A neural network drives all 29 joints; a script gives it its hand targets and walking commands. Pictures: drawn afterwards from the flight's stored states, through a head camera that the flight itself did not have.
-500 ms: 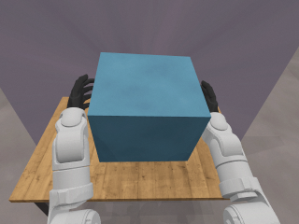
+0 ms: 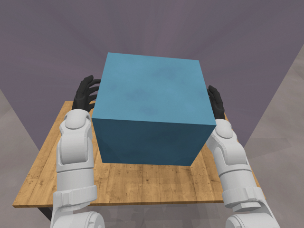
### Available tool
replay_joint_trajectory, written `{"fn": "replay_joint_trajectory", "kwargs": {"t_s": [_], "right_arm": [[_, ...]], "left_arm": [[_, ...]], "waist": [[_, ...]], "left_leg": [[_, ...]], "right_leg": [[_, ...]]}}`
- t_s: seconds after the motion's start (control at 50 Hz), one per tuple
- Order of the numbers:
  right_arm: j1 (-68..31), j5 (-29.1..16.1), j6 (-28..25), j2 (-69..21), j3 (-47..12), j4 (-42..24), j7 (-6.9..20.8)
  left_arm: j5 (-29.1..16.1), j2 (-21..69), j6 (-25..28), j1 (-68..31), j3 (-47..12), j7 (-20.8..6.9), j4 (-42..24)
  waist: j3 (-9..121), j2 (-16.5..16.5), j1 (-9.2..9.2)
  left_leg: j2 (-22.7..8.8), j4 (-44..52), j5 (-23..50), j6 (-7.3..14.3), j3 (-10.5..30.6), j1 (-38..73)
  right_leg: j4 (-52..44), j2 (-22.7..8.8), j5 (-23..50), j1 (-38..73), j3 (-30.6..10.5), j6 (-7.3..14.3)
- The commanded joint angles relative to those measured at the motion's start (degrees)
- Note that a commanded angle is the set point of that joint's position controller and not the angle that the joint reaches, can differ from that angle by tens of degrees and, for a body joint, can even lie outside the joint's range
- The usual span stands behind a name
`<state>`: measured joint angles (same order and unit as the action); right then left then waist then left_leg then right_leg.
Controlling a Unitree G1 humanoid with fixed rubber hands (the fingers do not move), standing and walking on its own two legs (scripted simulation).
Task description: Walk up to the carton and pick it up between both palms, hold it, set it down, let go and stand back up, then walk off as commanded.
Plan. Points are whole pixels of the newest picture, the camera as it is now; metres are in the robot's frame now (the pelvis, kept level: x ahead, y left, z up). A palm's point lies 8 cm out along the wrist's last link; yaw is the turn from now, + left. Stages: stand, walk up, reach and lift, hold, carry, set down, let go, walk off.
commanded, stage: set down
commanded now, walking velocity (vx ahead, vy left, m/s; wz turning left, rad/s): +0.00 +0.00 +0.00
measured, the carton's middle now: (150, 111) +0.37 -0.01 +0.15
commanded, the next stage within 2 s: none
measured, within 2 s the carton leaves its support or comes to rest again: neither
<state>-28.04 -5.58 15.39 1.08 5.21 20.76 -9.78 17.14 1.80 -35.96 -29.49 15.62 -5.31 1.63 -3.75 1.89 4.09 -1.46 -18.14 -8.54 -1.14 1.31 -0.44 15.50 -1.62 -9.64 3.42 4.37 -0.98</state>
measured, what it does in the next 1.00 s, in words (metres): stands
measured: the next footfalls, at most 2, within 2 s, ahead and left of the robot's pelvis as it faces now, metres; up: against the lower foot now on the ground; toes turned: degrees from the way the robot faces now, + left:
none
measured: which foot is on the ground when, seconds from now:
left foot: down 0.00-1.00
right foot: down 0.00-1.00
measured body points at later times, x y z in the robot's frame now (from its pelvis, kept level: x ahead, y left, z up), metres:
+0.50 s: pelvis +0.02 +0.00 +0.00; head +0.00 +0.03 +0.45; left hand +0.39 +0.15 +0.13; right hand +0.36 -0.18 +0.10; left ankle +0.03 +0.13 -0.75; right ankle +0.00 -0.13 -0.75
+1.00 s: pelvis +0.02 +0.01 +0.00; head +0.01 +0.04 +0.45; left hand +0.41 +0.15 +0.11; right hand +0.36 -0.17 +0.08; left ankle +0.03 +0.13 -0.75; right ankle +0.00 -0.13 -0.75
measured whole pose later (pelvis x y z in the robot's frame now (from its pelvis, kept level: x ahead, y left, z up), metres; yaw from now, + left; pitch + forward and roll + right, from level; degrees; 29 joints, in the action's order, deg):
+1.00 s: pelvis +0.02 +0.01 +0.00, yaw +0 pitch -7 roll -1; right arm -22.2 2.9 -4.7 -3.0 11.9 34.4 -9.5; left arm 14.7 0.1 -14.4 -28.5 13.0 -4.3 23.8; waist -4.8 3.5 3.3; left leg -0.7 -18.0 -10.0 -0.4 0.5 -1.3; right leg 12.9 -2.4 -9.5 3.5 3.7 -2.0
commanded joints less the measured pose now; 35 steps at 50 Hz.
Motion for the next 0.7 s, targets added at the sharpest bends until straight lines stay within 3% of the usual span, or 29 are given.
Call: {"fn": "replay_joint_trajectory", "kwargs": {"t_s": [0.0,0.02,0.04,0.08,0.1,0.14,0.18,0.24,0.26,0.34,0.36,0.42,0.44,0.48,0.5,0.54,0.58,0.6,0.64,0.68], "right_arm": [[-44.2,2.6,-13.8,-24.6,-18.2,-14.5,9.3],[-43.6,3.8,-14.4,-24.6,-18.2,-12.4,9.4],[-41.0,5.1,-14.9,-23.6,-16.3,-9.4,9.5],[-40.4,4.7,-17.0,-24.3,-17.1,-8.3,9.5],[-38.4,5.0,-17.7,-23.9,-16.6,-5.9,9.7],[-39.6,6.1,-19.1,-24.0,-15.8,-5.9,9.8],[-38.8,6.1,-20.7,-24.1,-16.5,-5.7,9.4],[-41.7,4.9,-24.1,-24.6,-19.0,-10.2,9.0],[-41.6,4.9,-24.9,-25.5,-20.8,-10.7,8.9],[-36.4,4.3,-25.2,-25.7,-23.7,-10.9,7.6],[-35.9,3.6,-25.5,-26.4,-25.5,-11.7,7.4],[-36.6,3.0,-24.7,-25.5,-24.5,-10.2,7.3],[-34.4,3.2,-24.1,-25.1,-24.5,-9.1,7.1],[-35.3,2.4,-23.8,-25.4,-25.4,-10.5,6.9],[-34.9,3.0,-22.9,-24.5,-23.7,-7.7,6.9],[-34.5,2.9,-23.0,-25.5,-25.0,-8.4,6.9],[-33.0,2.6,-23.0,-26.0,-25.6,-9.9,7.0],[-34.6,3.1,-22.6,-25.5,-24.8,-9.0,6.9],[-33.7,3.9,-22.0,-24.9,-23.5,-7.6,7.0],[-33.3,4.5,-23.6,-26.7,-23.2,-8.1,7.2]], "left_arm": [[-3.7,23.0,9.2,-29.9,-19.4,-9.4,4.1],[-2.7,22.7,10.0,-28.3,-18.8,-9.7,7.3],[-1.5,21.8,10.4,-27.3,-17.8,-10.1,9.1],[-1.6,22.7,12.0,-26.5,-17.9,-10.1,8.9],[-1.1,23.2,12.5,-26.2,-17.7,-10.1,9.0],[-1.0,23.1,13.3,-25.8,-17.6,-10.0,11.0],[-1.9,24.1,14.6,-26.8,-19.1,-9.4,10.6],[-5.0,28.1,16.9,-29.1,-25.6,-7.0,5.6],[-5.9,28.3,18.2,-30.4,-28.4,-5.9,2.8],[-8.6,28.2,20.1,-27.9,-32.1,-4.0,1.4],[-8.9,28.8,20.1,-26.8,-32.9,-3.8,0.5],[-8.5,27.7,19.6,-26.6,-31.4,-3.8,2.9],[-8.6,27.6,19.7,-26.6,-31.3,-4.1,2.7],[-7.7,27.1,19.4,-26.0,-29.5,-4.5,2.2],[-6.2,26.3,18.7,-25.6,-27.2,-5.1,6.3],[-6.1,25.7,18.7,-23.5,-25.9,-5.8,7.2],[-6.1,26.6,18.4,-21.8,-25.6,-6.7,6.8],[-4.9,26.0,17.9,-22.4,-23.5,-7.1,9.6],[-4.3,25.2,17.8,-23.2,-21.8,-7.9,11.4],[-4.9,26.9,19.3,-25.2,-23.9,-7.7,8.2]], "waist": [[20.2,-0.6,-2.5],[19.1,0.1,-2.99],[16.2,0.7,-1.59],[16.1,0.9,-3.26],[13.8,-0.8,-2.73],[12.8,0.5,-2.55],[14.1,-0.4,-1.75],[24.7,-3.6,-1.14],[28.3,-3.2,-0.82],[30.7,-4.1,0.49],[31.2,-4.3,0.3],[27.6,-3.4,-0.12],[26.2,-4.0,0.66],[26.1,-2.8,-0.59],[22.2,-2.9,-1.02],[23.4,-0.8,-1.41],[22.6,0.4,-1.47],[19.9,0.6,-1.93],[17.9,1.2,-1.1],[20.8,-0.4,-0.65]], "left_leg": [[3.5,3.8,3.8,1.2,-5.6,2.8],[3.8,4.3,3.3,1.8,-5.5,1.6],[3.8,4.8,3.0,1.6,-5.5,1.4],[3.7,5.0,4.2,1.3,-6.1,1.3],[3.6,5.2,4.5,0.9,-6.2,1.4],[3.4,5.8,3.8,1.0,-6.0,2.0],[3.4,4.7,5.8,0.7,-6.4,3.5],[3.4,1.0,16.6,-1.0,-5.3,8.4],[3.3,-0.4,21.3,-1.7,-4.8,10.2],[3.9,-2.6,26.3,-2.7,-4.2,11.1],[4.2,-2.7,26.4,-2.8,-4.5,10.3],[4.1,-1.7,23.8,-2.2,-3.9,8.5],[4.4,-1.3,22.0,-2.3,-4.0,7.4],[4.4,-0.7,20.8,-1.8,-4.0,6.3],[4.3,0.2,18.4,-1.5,-4.0,5.3],[4.4,0.2,19.7,-0.9,-4.1,4.5],[4.6,0.9,19.7,-0.8,-3.9,4.7],[4.7,1.1,18.1,-0.6,-4.2,4.1],[4.7,2.0,16.0,-0.2,-4.6,3.8],[4.5,1.6,18.3,-0.8,-4.6,5.3]], "right_leg": [[-2.0,3.4,3.2,3.0,1.4,-1.1],[-2.2,3.1,3.2,3.9,1.3,-1.3],[-2.6,3.2,2.6,4.3,1.5,-1.4],[-2.3,3.5,3.4,5.3,1.7,-1.2],[-2.8,3.6,3.1,4.7,2.2,-1.1],[-3.1,3.7,2.1,4.0,2.7,-0.8],[-2.7,3.7,3.5,4.3,2.9,-0.5],[-1.6,4.7,10.7,3.9,3.4,-0.1],[-1.3,4.8,13.8,4.5,3.6,-0.1],[-0.8,4.5,20.8,6.6,2.4,-0.3],[0.0,4.2,24.1,7.9,2.1,-0.8],[-0.7,3.7,22.5,7.0,1.7,-0.9],[-0.6,3.4,23.3,7.9,1.4,-1.1],[-0.2,3.2,24.0,9.2,1.1,-1.4],[-0.8,3.1,21.1,8.3,0.9,-1.3],[-0.1,3.0,26.4,10.1,0.6,-1.9],[-0.2,3.0,26.5,11.4,0.8,-2.2],[-0.2,2.8,27.0,10.7,0.6,-2.4],[-0.8,2.9,24.1,10.0,0.6,-2.1],[-0.7,3.4,23.1,8.7,1.4,-1.9]]}}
